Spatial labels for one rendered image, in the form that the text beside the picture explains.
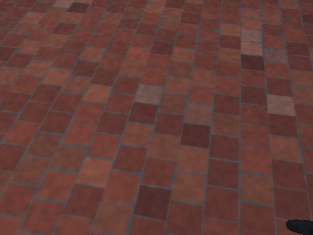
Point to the right robot hand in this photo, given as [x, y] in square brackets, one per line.
[300, 226]

